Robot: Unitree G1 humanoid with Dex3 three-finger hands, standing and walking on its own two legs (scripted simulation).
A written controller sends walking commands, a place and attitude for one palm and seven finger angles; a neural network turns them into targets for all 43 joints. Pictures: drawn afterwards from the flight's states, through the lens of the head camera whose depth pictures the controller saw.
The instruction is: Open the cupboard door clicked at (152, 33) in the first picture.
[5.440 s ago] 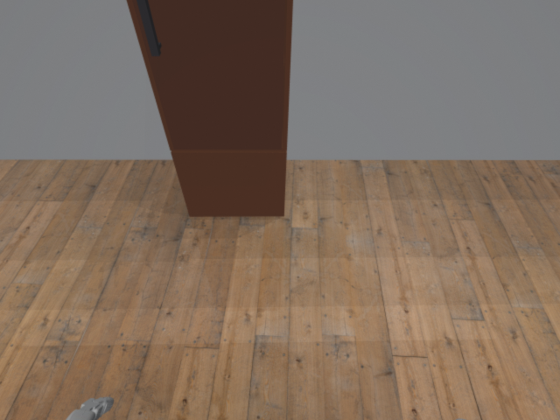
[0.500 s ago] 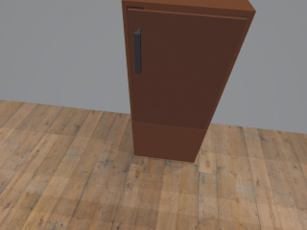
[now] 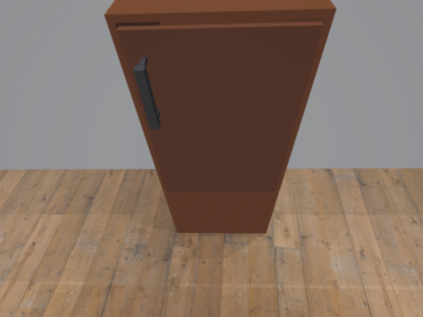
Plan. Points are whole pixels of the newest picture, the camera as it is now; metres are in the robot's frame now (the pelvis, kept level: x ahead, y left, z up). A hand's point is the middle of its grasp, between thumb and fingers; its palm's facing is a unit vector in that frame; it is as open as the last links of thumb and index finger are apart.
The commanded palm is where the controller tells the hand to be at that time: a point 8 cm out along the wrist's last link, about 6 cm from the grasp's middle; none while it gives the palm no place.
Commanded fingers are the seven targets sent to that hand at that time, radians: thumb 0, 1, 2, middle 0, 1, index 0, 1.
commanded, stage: come to a stop and stand still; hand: left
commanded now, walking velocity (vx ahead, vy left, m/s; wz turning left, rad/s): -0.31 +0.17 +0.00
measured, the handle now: (150, 95) +0.56 +0.15 +0.12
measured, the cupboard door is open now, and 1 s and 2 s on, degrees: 0 0 0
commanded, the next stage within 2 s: look again from close up in 1.22 s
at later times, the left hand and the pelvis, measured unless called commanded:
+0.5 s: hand out of the picture +0.00 +0.27 -0.17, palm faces +0.09 -0.97 -0.20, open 7.4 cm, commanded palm none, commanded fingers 0.00 0.90 0.90 -0.20 -0.30 -0.20 -0.30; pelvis -0.03 +0.07 +0.01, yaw +1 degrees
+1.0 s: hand out of the picture -0.07 +0.22 -0.16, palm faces +0.02 -0.98 -0.18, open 7.3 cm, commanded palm none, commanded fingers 0.00 0.90 0.90 -0.20 -0.30 -0.20 -0.30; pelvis -0.06 +0.06 +0.01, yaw +0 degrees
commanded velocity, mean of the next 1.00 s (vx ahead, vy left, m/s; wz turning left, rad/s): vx -0.03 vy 0.02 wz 0.00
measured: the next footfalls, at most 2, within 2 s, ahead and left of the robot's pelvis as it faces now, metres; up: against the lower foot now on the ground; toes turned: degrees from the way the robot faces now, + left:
left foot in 0.34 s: +0.02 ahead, +0.15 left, +0.00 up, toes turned +6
right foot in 0.72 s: -0.05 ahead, -0.05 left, +0.00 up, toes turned -1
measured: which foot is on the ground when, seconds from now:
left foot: up 0.00-0.32, down 0.34-1.00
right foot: down 0.00-0.34, up 0.36-0.70, down 0.72-1.00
